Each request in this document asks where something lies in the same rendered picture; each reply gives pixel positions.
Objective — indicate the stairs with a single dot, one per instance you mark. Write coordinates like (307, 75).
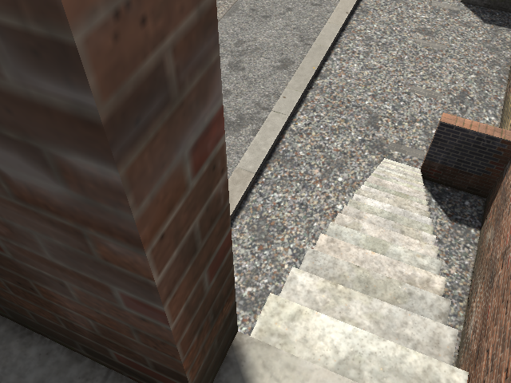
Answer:
(366, 302)

